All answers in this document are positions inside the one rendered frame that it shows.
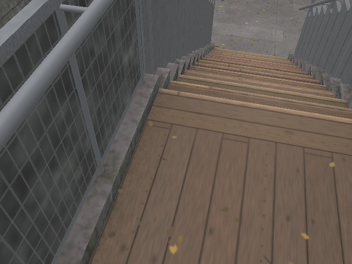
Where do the stairs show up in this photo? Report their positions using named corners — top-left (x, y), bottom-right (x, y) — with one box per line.
top-left (167, 48), bottom-right (352, 119)

